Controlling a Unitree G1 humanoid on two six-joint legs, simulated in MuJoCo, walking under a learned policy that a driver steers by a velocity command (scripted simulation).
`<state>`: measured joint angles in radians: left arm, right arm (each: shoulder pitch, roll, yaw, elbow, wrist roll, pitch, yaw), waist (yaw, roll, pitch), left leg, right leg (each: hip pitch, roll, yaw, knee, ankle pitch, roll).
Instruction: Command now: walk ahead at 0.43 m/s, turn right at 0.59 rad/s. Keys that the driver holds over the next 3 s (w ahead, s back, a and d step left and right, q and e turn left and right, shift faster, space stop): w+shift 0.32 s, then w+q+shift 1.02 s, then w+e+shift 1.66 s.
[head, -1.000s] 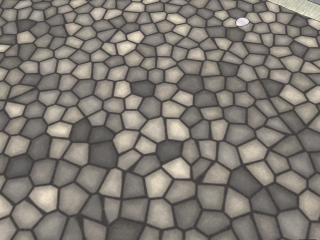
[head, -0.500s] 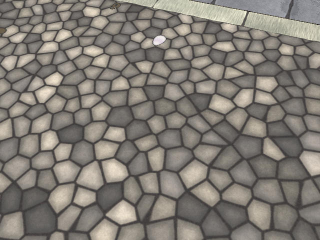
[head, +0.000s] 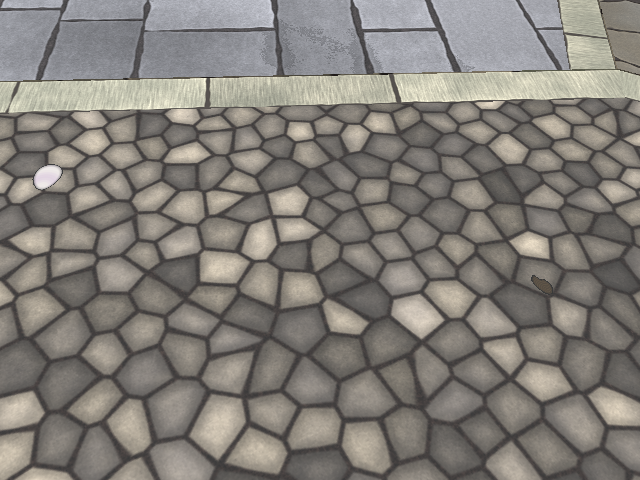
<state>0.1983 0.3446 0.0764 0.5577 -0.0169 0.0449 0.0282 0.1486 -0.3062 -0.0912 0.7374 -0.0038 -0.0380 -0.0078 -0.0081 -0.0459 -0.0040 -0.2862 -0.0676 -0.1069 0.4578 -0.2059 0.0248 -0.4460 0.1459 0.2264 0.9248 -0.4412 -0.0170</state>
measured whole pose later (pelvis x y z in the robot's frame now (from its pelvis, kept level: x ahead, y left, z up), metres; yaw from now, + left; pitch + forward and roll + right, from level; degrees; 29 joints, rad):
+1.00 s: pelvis +0.61 -0.04 -0.01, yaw +23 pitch +0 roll +1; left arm 0.11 0.23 -0.03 0.63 0.08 -0.07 -0.01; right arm 0.44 -0.33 -0.06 0.86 -0.01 -0.03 0.01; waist -0.04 0.00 0.03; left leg -0.14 -0.24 -0.05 0.45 -0.30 0.20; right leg -0.64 -0.14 0.12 1.18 -0.33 0.05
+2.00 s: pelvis +1.38 +0.44 -0.03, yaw +27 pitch +1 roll +2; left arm 0.02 0.32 0.04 0.70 0.02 -0.01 -0.09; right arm 0.48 -0.29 -0.04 0.93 -0.02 -0.11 -0.02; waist -0.05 -0.03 0.05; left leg 0.26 -0.03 0.29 0.19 -0.44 -0.02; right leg -0.76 -0.04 -0.15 0.78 0.05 -0.14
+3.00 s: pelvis +2.24 +0.57 -0.05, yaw -32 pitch +0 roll +1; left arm 0.10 0.32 0.04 0.66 0.02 0.00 -0.04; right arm 0.43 -0.25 -0.02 0.83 -0.04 -0.05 -0.01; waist -0.03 -0.03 0.06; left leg -0.08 0.07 0.11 1.27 -0.39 -0.04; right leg -0.51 0.15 -0.12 0.77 -0.28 -0.23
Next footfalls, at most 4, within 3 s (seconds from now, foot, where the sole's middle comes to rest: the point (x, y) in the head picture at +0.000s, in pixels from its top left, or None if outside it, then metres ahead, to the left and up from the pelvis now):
0.34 right None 0.17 -0.18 -0.78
0.80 left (336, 434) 0.60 -0.04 -0.78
1.22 right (327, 261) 1.07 -0.03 -0.78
1.64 left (162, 226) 1.18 0.42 -0.78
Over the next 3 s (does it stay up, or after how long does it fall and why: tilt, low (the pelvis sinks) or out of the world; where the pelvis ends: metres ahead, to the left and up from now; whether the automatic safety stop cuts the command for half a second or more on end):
stays up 2.24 0.57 -0.05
